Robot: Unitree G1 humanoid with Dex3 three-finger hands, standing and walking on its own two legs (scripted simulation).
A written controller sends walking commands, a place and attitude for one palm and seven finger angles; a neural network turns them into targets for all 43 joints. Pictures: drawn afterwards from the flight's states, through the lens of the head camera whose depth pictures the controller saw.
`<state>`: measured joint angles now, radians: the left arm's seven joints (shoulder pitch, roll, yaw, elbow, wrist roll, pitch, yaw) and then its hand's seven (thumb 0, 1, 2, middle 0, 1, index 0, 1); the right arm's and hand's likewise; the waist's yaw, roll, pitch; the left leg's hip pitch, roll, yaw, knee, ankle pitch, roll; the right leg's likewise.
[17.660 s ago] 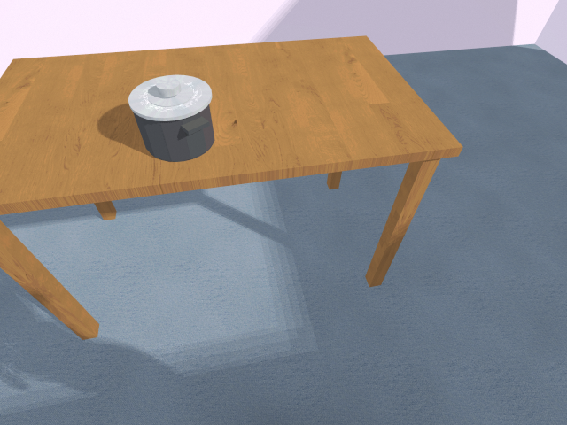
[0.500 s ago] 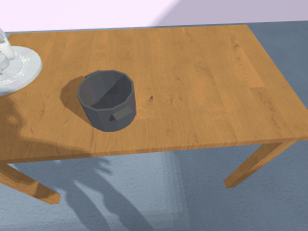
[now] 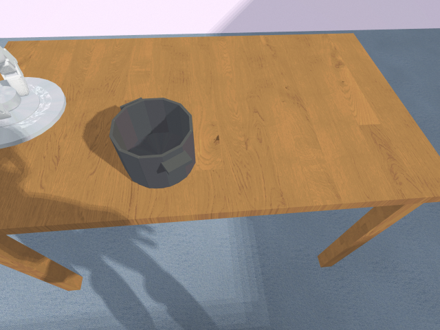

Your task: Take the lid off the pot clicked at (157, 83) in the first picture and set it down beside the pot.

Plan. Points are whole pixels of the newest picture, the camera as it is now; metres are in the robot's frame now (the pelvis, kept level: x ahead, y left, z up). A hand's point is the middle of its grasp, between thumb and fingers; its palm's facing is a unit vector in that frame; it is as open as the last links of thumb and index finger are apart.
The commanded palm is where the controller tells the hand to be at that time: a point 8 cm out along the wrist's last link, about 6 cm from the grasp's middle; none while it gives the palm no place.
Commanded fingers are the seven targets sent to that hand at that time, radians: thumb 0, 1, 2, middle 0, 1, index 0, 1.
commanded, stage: lower the lid onto the table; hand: left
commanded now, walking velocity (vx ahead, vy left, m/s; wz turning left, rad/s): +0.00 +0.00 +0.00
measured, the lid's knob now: (2, 99) +0.47 +0.35 +0.16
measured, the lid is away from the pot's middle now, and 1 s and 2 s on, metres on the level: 0.23 0.23 0.23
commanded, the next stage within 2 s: none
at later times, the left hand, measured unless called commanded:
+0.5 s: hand out of the picture +0.43 +0.35 +0.14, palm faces -0.44 -0.14 -0.89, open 7.9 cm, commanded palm +0.47 +0.35 +0.22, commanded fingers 0.00 0.63 0.96 -0.88 -1.06 -0.84 -1.03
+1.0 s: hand (14, 126) +0.45 +0.34 +0.12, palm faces -0.46 -0.13 -0.88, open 7.9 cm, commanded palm +0.48 +0.35 +0.19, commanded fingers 0.00 0.63 0.96 -0.88 -1.06 -0.84 -1.03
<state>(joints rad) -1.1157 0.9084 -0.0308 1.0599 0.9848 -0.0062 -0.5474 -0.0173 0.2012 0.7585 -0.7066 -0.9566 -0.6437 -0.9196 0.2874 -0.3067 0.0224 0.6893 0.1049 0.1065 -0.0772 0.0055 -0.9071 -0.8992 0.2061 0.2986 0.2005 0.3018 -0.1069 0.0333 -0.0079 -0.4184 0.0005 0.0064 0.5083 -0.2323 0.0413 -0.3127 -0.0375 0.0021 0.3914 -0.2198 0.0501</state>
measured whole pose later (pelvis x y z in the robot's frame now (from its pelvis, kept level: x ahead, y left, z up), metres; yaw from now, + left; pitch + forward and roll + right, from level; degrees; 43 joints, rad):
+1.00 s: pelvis +0.00 +0.01 -0.01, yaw -1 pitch +11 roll -3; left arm -1.04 0.89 -0.01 1.12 0.99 -0.12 -0.49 -0.02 0.21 0.76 -0.70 -0.96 -0.64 -0.92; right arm 0.33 -0.29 0.02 0.71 0.10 0.10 -0.09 0.00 -0.91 -0.90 0.21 0.30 0.20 0.30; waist -0.13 0.03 -0.03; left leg -0.54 0.01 0.02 0.62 -0.27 0.06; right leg -0.42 -0.03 0.02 0.48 -0.25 0.05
